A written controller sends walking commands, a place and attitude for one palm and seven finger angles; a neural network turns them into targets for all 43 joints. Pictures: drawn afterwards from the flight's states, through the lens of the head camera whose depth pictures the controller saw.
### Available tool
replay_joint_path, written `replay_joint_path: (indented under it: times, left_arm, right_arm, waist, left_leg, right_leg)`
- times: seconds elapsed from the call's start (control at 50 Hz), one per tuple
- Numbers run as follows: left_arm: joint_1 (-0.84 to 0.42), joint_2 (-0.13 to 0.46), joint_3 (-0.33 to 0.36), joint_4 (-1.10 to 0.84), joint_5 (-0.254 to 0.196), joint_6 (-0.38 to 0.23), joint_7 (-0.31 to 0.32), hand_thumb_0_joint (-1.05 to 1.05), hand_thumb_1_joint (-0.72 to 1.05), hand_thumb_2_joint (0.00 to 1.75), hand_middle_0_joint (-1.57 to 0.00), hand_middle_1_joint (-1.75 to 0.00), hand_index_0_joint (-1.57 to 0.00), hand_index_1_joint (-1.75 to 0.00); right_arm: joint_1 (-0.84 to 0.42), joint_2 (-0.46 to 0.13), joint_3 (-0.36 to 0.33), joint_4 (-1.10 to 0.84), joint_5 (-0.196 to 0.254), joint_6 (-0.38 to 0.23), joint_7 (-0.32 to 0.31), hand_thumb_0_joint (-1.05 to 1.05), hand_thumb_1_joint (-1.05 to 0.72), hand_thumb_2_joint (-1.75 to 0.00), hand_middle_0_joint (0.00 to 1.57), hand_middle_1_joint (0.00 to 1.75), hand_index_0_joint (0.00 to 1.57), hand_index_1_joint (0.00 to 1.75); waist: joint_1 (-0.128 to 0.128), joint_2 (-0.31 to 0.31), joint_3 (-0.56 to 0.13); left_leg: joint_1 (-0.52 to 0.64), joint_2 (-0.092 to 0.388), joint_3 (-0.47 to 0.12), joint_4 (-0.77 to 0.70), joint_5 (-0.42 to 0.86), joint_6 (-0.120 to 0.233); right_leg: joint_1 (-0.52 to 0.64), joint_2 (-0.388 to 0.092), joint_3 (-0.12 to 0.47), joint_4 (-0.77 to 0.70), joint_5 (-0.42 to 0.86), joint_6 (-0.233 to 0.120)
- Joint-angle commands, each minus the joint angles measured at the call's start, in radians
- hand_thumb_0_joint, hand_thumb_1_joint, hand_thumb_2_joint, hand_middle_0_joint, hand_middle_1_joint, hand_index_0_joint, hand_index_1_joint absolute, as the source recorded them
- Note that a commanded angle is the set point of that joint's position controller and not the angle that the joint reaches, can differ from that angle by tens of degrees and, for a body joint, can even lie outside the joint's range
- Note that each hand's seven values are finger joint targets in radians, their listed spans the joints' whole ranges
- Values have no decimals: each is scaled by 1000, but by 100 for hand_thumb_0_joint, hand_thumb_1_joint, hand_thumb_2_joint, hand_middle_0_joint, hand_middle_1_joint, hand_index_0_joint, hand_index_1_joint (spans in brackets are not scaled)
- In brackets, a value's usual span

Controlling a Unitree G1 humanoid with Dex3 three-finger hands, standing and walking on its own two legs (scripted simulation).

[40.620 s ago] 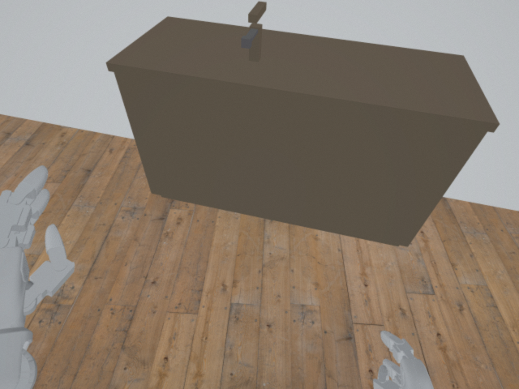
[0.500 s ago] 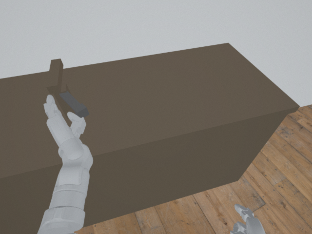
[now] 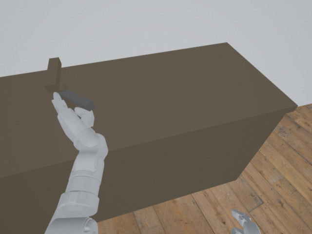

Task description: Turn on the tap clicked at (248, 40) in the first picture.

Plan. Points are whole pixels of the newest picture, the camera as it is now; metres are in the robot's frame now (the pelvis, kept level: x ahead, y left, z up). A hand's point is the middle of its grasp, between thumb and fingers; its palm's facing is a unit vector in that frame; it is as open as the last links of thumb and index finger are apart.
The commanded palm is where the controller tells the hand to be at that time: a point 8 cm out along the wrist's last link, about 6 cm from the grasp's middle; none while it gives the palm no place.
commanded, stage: push the lever round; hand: left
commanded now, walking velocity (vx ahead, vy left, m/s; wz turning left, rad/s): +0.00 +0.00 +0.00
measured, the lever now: (87, 105) +0.42 +0.22 +0.11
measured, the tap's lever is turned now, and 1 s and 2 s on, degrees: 40 70 82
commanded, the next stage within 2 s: lift the hand up off the lever in 1.22 s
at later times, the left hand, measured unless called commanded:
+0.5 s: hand (101, 107) +0.42 +0.18 +0.10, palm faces +0.80 -0.59 -0.11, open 7.6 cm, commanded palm +0.37 +0.20 +0.10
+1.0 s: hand (108, 100) +0.45 +0.17 +0.10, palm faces +0.82 -0.55 -0.15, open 7.6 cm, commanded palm +0.40 +0.18 +0.10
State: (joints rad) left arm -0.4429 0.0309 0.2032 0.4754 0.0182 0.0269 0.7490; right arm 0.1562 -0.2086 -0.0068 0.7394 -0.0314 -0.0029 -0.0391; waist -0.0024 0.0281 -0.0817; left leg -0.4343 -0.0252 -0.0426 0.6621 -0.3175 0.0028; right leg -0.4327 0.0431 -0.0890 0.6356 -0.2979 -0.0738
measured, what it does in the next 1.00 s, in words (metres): stands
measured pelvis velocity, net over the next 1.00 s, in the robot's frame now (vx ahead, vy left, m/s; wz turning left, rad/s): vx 0.00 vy -0.02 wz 0.01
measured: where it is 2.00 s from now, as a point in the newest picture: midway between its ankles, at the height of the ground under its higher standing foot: outside the picture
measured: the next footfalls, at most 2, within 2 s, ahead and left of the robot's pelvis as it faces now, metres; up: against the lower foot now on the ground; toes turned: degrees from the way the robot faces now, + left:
none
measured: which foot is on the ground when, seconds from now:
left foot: down 0.00-1.00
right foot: down 0.00-1.00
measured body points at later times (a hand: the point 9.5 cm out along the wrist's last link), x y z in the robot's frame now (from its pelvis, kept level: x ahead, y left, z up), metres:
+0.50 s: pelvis +0.00 -0.01 -0.01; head +0.02 -0.02 +0.44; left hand +0.38 +0.21 +0.11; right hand +0.13 -0.25 -0.13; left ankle +0.01 +0.12 -0.72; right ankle +0.02 -0.07 -0.72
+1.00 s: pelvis +0.00 -0.02 -0.01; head +0.04 -0.04 +0.44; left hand +0.41 +0.19 +0.11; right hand +0.10 -0.27 -0.14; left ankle +0.01 +0.12 -0.72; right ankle +0.02 -0.07 -0.72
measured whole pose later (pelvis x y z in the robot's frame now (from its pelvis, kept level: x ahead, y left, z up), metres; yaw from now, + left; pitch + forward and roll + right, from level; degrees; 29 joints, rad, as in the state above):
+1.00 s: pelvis +0.00 -0.02 -0.01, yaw +0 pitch +11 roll +1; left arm -0.79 0.05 0.37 0.81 0.12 0.06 0.95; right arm 0.22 -0.21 -0.03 0.78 -0.08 -0.01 0.02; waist -0.06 0.03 -0.13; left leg -0.59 -0.01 -0.06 0.73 -0.34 -0.03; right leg -0.60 0.06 -0.11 0.72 -0.33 -0.11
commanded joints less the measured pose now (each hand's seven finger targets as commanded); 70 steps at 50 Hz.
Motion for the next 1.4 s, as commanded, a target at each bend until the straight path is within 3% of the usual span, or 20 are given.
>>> replay_joint_path:
  times: [0.0,0.14,0.16,0.22,0.26,0.32,0.46,0.5,0.56,0.6,0.66,0.72,0.86,0.92,0.96,1.02,1.26,1.3,1.36,1.38]
  left_arm:
    - [-456,91,-22,-189,39,-57,31,0,90,90,-15,-15,-15,-15]
    - [-509,69,-20,-124,60,-39,76,0,90,90,-15,-15,-15,-15]
    - [-484,106,31,-105,61,-35,85,0,90,90,-15,-15,-15,-15]
    - [-536,72,-2,-89,66,-29,99,0,90,90,-15,-15,-15,-15]
    - [-538,121,53,-66,73,-25,113,0,90,90,-15,-15,-15,-15]
    - [-592,88,19,-48,80,-21,123,0,90,90,-15,-15,-15,-15]
    - [-605,137,92,-14,95,-15,155,0,90,90,-15,-15,-15,-15]
    - [-652,100,52,-31,99,-16,160,0,90,90,-15,-15,-15,-15]
    - [-616,111,80,3,102,-8,170,0,90,90,-15,-15,-15,-15]
    - [-696,75,36,8,104,-8,173,0,90,90,-15,-15,-15,-15]
    - [-697,129,100,36,109,-9,191,0,90,90,-15,-15,-15,-15]
    - [-748,95,59,60,119,-11,194,0,90,90,-15,-15,-15,-15]
    - [-769,191,155,131,130,-18,201,0,90,90,-15,-15,-15,-15]
    - [-813,147,111,134,138,-22,200,0,90,90,-15,-15,-15,-15]
    - [-809,180,148,129,142,-27,203,0,90,90,-15,-15,-15,-15]
    - [-815,158,132,155,140,-25,202,0,90,90,-15,-15,-15,-15]
    - [-829,264,219,219,152,-26,192,0,90,90,-15,-15,-15,-15]
    - [-870,220,173,231,155,-28,190,0,90,90,-15,-15,-15,-15]
    - [-850,264,221,192,150,-44,194,0,90,90,-15,-15,-15,-15]
    - [-861,236,191,174,149,-47,192,0,90,90,-15,-15,-15,-15]
  right_arm:
    - [-92,-115,-40,-128,-7,-45,-1,0,-90,-90,20,30,20,30]
    - [-78,-112,-44,-117,-16,-38,15,0,-90,-90,20,30,20,30]
    - [-76,-117,-49,-114,-18,-35,14,0,-90,-90,20,30,20,30]
    - [-71,-111,-46,-113,-20,-33,21,0,-90,-90,20,30,20,30]
    - [-69,-116,-50,-105,-20,-31,21,0,-90,-90,20,30,20,30]
    - [-59,-113,-48,-104,-24,-29,26,0,-90,-90,20,30,20,30]
    - [-35,-118,-56,-94,-31,-28,36,0,-90,-90,20,30,20,30]
    - [-29,-111,-55,-94,-32,-28,41,0,-90,-90,20,30,20,30]
    - [-24,-119,-61,-88,-35,-32,47,0,-90,-90,20,30,20,30]
    - [-23,-114,-56,-82,-35,-35,51,0,-90,-90,20,30,20,30]
    - [-11,-120,-62,-73,-39,-43,52,0,-90,-90,20,30,20,30]
    - [-1,-113,-59,-66,-43,-46,58,0,-90,-90,20,30,20,30]
    - [27,-123,-63,-55,-47,-45,52,0,-90,-90,20,30,20,30]
    - [48,-119,-62,-56,-51,-47,59,0,-90,-90,20,30,20,30]
    - [61,-125,-68,-54,-54,-47,59,0,-90,-90,20,30,20,30]
    - [75,-124,-65,-56,-55,-49,65,0,-90,-90,20,30,20,30]
    - [113,-136,-71,-47,-56,-40,61,0,-90,-90,20,30,20,30]
    - [116,-132,-67,-47,-56,-43,64,0,-90,-90,20,30,20,30]
    - [127,-137,-74,-55,-59,-46,66,0,-90,-90,20,30,20,30]
    - [126,-133,-72,-58,-58,-46,68,0,-90,-90,20,30,20,30]
  waist:
    - [-25,-51,-283]
    - [-30,-57,-307]
    - [-17,-58,-316]
    - [-35,-69,-308]
    - [-22,-56,-308]
    - [-45,-73,-316]
    - [-31,-51,-354]
    - [-47,-44,-368]
    - [-38,-52,-357]
    - [-64,-51,-333]
    - [-48,-65,-345]
    - [-74,-56,-346]
    - [-64,-64,-381]
    - [-87,-51,-390]
    - [-74,-39,-421]
    - [-88,-73,-408]
    - [-89,-65,-388]
    - [-110,-49,-364]
    - [-85,-42,-433]
    - [-93,-19,-441]
  left_leg:
    - [62,12,3,-61,183,4]
    - [38,12,10,-42,196,1]
    - [29,12,7,-39,196,3]
    - [16,11,15,-29,189,5]
    - [-5,11,12,-30,174,5]
    - [-12,9,21,-18,169,8]
    - [-35,6,20,-8,184,8]
    - [-22,9,22,-3,196,7]
    - [-36,8,20,-2,192,7]
    - [-38,9,22,0,162,8]
    - [-62,6,18,1,143,11]
    - [-62,6,25,9,132,11]
    - [-114,3,24,18,114,13]
    - [-94,6,29,23,139,13]
    - [-90,5,25,26,165,12]
    - [-105,5,29,28,158,12]
    - [-155,3,33,25,133,18]
    - [-142,5,36,23,116,19]
    - [-121,2,34,23,148,21]
    - [-108,2,39,25,163,20]
  right_leg:
    - [135,-55,70,-101,158,45]
    - [133,-57,70,-87,184,46]
    - [137,-54,70,-86,184,45]
    - [127,-60,74,-86,193,52]
    - [130,-60,78,-87,173,50]
    - [123,-67,85,-85,193,59]
    - [143,-68,85,-70,239,61]
    - [135,-69,83,-60,254,61]
    - [129,-65,78,-61,250,61]
    - [95,-66,80,-68,201,64]
    - [105,-65,84,-71,179,64]
    - [82,-67,85,-67,171,68]
    - [108,-77,105,-59,197,77]
    - [93,-74,97,-46,235,78]
    - [107,-70,89,-31,264,73]
    - [106,-73,90,-32,284,83]
    - [128,-81,106,-41,298,90]
    - [84,-74,101,-48,245,87]
    - [127,-68,99,-36,289,84]
    - [125,-68,99,-31,314,84]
